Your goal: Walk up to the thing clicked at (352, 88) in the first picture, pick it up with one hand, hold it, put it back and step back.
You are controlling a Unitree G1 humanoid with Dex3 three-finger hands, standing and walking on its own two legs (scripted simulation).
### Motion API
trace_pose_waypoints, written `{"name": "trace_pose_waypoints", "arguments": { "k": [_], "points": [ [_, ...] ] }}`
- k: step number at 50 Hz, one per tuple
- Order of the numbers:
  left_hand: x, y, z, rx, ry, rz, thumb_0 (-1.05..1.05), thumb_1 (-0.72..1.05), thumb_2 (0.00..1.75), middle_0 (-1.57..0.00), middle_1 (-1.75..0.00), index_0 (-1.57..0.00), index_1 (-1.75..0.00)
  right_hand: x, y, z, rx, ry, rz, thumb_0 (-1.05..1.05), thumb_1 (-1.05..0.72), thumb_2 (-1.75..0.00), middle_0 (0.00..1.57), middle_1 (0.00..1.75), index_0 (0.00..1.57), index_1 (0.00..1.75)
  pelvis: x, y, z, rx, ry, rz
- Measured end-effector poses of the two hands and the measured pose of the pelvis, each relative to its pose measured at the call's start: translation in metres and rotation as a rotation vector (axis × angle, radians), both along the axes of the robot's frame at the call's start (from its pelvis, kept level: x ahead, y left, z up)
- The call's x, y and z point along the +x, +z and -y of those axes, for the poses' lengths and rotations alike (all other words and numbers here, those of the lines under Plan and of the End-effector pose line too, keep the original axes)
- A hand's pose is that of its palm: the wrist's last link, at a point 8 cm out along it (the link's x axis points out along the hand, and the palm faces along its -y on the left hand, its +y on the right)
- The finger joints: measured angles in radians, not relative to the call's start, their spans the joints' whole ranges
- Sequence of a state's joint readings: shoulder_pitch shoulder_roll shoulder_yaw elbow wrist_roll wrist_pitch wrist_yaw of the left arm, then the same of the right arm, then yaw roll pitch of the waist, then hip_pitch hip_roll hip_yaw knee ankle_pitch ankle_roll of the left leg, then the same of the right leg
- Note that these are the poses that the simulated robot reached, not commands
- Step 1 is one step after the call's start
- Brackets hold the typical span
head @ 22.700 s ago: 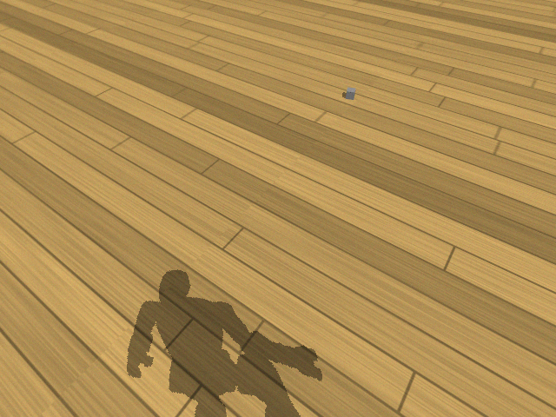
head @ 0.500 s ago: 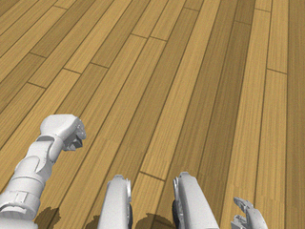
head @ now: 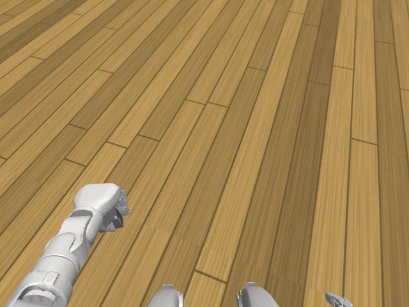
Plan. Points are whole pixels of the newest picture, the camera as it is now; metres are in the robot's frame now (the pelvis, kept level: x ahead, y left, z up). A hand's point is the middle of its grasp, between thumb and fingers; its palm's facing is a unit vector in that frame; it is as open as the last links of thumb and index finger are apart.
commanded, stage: lift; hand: left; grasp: from above
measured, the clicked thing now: (107, 215) +0.35 +0.24 -0.11
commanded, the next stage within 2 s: hold in 0.16 s
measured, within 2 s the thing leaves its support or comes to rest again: neither
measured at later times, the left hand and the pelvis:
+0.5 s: hand (98, 202) +0.34 +0.23 -0.01, palm faces -0.47 -0.02 -0.88, open 5.7 cm; pelvis +0.03 +0.00 +0.04, yaw +0 degrees
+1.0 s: hand (97, 205) +0.31 +0.21 +0.02, palm faces -0.46 -0.01 -0.89, open 5.6 cm; pelvis +0.02 -0.01 +0.05, yaw -1 degrees
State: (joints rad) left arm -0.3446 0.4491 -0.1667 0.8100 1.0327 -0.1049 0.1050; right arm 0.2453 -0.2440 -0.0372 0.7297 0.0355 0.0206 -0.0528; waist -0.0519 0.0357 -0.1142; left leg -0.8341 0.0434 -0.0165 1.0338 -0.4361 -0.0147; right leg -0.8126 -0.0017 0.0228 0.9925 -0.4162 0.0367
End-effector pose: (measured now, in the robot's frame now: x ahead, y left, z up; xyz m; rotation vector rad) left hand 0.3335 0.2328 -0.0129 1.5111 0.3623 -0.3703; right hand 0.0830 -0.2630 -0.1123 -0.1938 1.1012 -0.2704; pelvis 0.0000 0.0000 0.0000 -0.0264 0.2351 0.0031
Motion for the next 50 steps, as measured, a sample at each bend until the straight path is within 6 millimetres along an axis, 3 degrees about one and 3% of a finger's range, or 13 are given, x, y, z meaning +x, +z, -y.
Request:
{"name": "trace_pose_waypoints", "arguments": {
  "k": [11, 27, 50],
  "points": [
    [0.004, 0.030, 0.002, -0.012, -0.001, -0.024, -0.09, 0.41, 0.11, -0.89, -0.12, -1.22, -0.19, 0.018, 0.025, -0.003, 0.017, -0.006, 0.025, 0.01, -0.92, -0.90, 0.20, 0.30, 0.20, 0.30, 0.015, 0.026, 0.000, 0.009, -0.003, 0.055],
    [0.008, 0.064, 0.006, -0.007, -0.032, -0.021, -0.09, 0.43, 0.10, -0.87, -0.14, -1.21, -0.19, 0.051, 0.046, -0.003, 0.024, 0.007, 0.091, 0.01, -0.91, -0.90, 0.20, 0.30, 0.20, 0.30, 0.027, 0.043, 0.001, 0.017, -0.010, 0.111],
    [-0.013, 0.090, 0.017, -0.010, -0.052, -0.012, -0.09, 0.45, 0.09, -0.85, -0.15, -1.21, -0.19, 0.063, 0.060, -0.002, 0.032, 0.031, 0.162, 0.01, -0.91, -0.90, 0.20, 0.30, 0.20, 0.30, 0.017, 0.053, 0.005, 0.027, -0.016, 0.176]
  ]
}}
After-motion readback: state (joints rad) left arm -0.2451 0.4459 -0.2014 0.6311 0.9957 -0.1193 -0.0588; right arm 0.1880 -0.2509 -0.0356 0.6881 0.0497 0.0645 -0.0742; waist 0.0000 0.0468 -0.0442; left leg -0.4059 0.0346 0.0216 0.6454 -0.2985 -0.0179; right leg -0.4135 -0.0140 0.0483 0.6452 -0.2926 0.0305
